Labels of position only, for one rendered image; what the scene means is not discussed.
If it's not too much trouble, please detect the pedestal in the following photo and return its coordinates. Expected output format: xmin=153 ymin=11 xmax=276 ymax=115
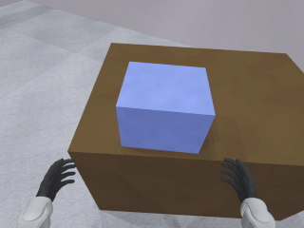
xmin=67 ymin=43 xmax=304 ymax=221

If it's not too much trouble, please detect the left robot hand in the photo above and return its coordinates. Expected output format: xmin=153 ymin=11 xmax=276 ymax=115
xmin=36 ymin=158 xmax=77 ymax=202

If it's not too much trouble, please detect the robot left forearm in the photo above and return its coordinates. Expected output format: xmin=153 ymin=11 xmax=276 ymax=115
xmin=15 ymin=196 xmax=53 ymax=228

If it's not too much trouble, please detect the right robot hand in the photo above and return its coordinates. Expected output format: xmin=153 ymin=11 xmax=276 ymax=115
xmin=220 ymin=158 xmax=258 ymax=203

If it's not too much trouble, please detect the carton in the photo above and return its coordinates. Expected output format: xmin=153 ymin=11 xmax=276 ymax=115
xmin=116 ymin=61 xmax=216 ymax=154

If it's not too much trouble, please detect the robot right forearm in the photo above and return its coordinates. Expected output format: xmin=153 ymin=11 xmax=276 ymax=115
xmin=239 ymin=198 xmax=276 ymax=228

